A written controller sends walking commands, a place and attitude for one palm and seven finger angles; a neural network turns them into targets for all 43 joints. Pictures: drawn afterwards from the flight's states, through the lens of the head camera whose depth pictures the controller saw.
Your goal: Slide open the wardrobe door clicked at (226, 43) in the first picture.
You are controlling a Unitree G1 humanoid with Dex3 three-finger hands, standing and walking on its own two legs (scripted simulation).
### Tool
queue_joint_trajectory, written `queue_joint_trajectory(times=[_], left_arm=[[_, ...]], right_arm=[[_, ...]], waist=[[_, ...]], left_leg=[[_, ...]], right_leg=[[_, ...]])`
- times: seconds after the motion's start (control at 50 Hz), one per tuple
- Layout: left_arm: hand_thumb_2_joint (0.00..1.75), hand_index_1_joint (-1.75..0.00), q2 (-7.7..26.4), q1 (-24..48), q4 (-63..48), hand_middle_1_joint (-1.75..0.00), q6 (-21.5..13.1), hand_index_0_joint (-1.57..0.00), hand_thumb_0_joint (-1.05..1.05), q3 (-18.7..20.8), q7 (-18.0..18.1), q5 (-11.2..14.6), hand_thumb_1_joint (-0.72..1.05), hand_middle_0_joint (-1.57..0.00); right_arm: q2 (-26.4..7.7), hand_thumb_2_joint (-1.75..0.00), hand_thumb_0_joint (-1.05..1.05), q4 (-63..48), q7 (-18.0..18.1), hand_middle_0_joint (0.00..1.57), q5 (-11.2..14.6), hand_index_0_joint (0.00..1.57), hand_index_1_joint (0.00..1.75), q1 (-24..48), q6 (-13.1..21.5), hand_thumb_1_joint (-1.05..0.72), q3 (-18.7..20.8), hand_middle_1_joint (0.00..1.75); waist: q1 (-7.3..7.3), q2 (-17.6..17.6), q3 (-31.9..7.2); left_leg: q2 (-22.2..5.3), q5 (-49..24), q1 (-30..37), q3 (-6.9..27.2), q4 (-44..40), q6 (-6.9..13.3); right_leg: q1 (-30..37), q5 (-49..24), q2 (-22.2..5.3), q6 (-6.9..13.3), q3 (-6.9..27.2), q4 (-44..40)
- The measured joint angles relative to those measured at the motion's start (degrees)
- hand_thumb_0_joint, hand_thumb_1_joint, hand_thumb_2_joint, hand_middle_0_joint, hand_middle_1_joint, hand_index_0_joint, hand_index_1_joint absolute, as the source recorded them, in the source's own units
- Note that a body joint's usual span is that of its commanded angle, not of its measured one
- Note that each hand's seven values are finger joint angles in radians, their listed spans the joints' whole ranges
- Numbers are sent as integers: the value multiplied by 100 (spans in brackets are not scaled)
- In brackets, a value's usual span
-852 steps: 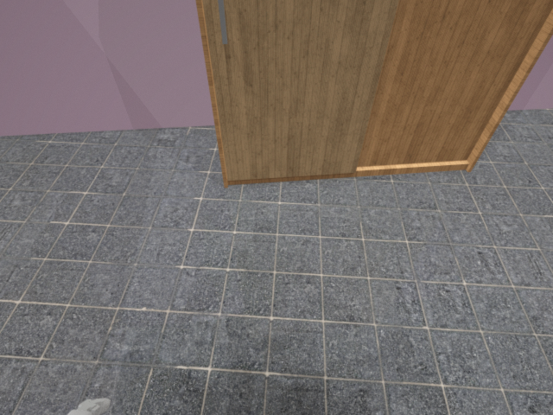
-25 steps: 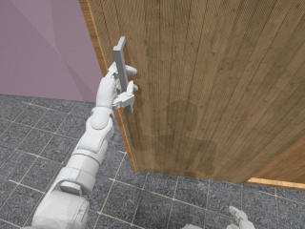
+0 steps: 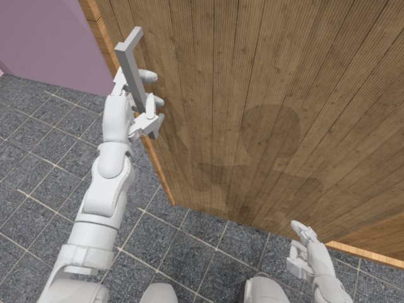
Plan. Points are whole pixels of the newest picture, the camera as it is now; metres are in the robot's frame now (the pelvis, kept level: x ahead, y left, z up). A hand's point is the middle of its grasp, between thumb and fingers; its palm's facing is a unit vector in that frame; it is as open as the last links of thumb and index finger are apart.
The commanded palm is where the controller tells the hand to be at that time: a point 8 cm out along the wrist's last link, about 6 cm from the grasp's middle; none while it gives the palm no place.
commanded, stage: step sideways, sliding the door along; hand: left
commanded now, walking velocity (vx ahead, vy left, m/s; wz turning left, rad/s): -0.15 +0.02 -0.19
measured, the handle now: (146, 93) +0.43 +0.19 +0.12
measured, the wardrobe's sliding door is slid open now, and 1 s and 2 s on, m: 0.01 0.20 0.45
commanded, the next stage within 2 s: none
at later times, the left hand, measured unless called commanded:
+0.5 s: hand (196, 125) +0.38 +0.09 +0.12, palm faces +0.34 -0.94 -0.08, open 6.1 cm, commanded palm +0.33 +0.05 +0.12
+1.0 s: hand (261, 142) +0.36 -0.02 +0.12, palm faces +0.19 -0.98 -0.09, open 5.9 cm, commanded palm +0.33 -0.05 +0.12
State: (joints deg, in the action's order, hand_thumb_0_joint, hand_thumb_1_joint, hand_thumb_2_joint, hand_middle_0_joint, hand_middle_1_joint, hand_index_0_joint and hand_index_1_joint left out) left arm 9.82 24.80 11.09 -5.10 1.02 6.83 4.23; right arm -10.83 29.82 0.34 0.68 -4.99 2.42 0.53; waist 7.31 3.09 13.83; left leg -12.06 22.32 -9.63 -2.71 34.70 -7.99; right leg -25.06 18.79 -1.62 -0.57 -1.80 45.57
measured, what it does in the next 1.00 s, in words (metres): steps to the right: right foot, then left foot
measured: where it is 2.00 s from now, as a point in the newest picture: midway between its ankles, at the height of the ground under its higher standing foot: outside the picture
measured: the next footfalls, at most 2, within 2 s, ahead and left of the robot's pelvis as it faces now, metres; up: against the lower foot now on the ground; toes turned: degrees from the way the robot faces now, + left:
right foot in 0.04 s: +0.10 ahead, -0.18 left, +0.00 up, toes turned -4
left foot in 0.22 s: +0.06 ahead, +0.06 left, +0.00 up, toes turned +8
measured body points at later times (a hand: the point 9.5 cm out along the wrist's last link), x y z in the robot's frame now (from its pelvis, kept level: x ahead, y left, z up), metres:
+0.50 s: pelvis +0.06 -0.09 +0.00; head +0.16 -0.11 +0.44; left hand +0.35 +0.13 +0.12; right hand +0.27 -0.25 -0.11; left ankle -0.01 +0.07 -0.71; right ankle +0.06 -0.18 -0.72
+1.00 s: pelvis +0.05 -0.16 +0.00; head +0.13 -0.17 +0.44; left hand +0.34 +0.03 +0.13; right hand +0.28 -0.33 -0.09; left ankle +0.02 +0.05 -0.72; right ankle +0.12 -0.26 -0.72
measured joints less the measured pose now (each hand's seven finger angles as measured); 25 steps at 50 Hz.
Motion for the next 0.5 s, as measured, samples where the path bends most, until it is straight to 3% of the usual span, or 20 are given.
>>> queue_joint_trajectory(times=[0.04, 0.08, 0.14, 0.18, 0.2, 0.22, 0.24, 0.3, 0.34, 0.44, 0.5], left_arm=[[87, -140, 87, -145, -144, -140, 46, -18, -1, 125, 42, 17, 80, -42], [88, -140, 52, -267, -277, -140, 59, -17, -1, 309, 142, -9, 79, -43], [87, -140, -96, -526, -636, -140, 191, -14, -1, 478, 299, 1, 80, -44], [88, -140, -219, -698, -916, -140, 242, -12, 0, 499, 416, 22, 81, -44], [87, -140, -283, -780, -1037, -140, 231, -12, 0, 486, 478, -4, 81, -44], [87, -140, -341, -873, -1163, -140, 219, -12, 0, 444, 517, -34, 81, -43], [87, -140, -351, -938, -1269, -140, 202, -13, 0, 368, 515, -43, 81, -41], [87, -139, -375, -1050, -1396, -140, 133, -14, 1, 159, 469, -90, 83, -38], [87, -138, -446, -1197, -1457, -140, 79, -14, 1, 79, 500, -131, 83, -37], [87, -137, -461, -1657, -1782, -140, 64, -14, 1, 65, 515, -49, 83, -35], [88, -137, -472, -1865, -1903, -140, 5, -14, 0, 121, 475, -51, 82, -37]], right_arm=[[67, -90, 1, -27, 4, 20, 53, 20, 30, -101, 59, -90, -71, 30], [19, -90, 1, 88, 35, 20, 96, 20, 30, -15, 114, -90, -96, 30], [-139, -90, 1, 280, 153, 20, 103, 20, 30, 136, 190, -90, -20, 30], [-243, -90, 1, 338, 211, 20, 97, 20, 30, 169, 268, -90, 25, 30], [-297, -90, 1, 339, 226, 20, 89, 20, 30, 157, 294, -90, 48, 30], [-360, -90, 1, 300, 225, 20, 81, 20, 30, 100, 307, -90, 80, 30], [-364, -90, 1, 273, 208, 20, 75, 20, 30, 29, 316, -90, 144, 30], [-240, -90, 1, 243, 96, 19, 73, 20, 29, -190, 380, -91, 228, 30], [-189, -90, 1, 204, -2, 19, 74, 20, 29, -305, 478, -91, 160, 30], [48, -90, 1, 111, -121, 20, 26, 20, 30, -374, 657, -90, -127, 30], [131, -90, 1, 153, -145, 20, 19, 20, 30, -237, 666, -90, -259, 30]], waist=[[16, 1, -26], [-107, 125, 10], [-243, 66, -15], [-319, 0, -14], [-349, 3, -22], [-365, 82, -71], [-338, 91, -96], [-79, -79, -48], [23, -46, -30], [98, 7, -17], [7, 127, -17]], left_leg=[[-145, 139, -1, 60, 267, -48], [-192, 267, -352, 248, 964, 218], [521, 1075, -957, 363, 1907, 446], [872, 943, -1032, 150, 1507, 522], [940, 440, -943, -14, 992, 553], [874, -539, -806, -136, 458, 666], [809, -656, -714, -164, 287, 723], [727, -4, -439, -283, 200, 659], [633, 46, -263, -314, 61, 570], [380, 1, -92, -536, 221, 468], [113, -53, -299, -623, 742, 425]], right_leg=[[355, -670, -48, -2, -83, -630], [413, -347, 11, 66, -282, -554], [259, -201, -139, 147, -282, -580], [191, -357, -204, 150, -253, -702], [134, -446, -197, 160, -255, -685], [44, -514, -119, 125, -284, -572], [-53, -389, -66, 47, -248, -298], [-148, 579, 7, -40, 32, 576], [-77, 656, 1, -34, -5, 740], [474, -246, -20, -87, -184, -332], [813, 141, 107, 196, -382, -721]])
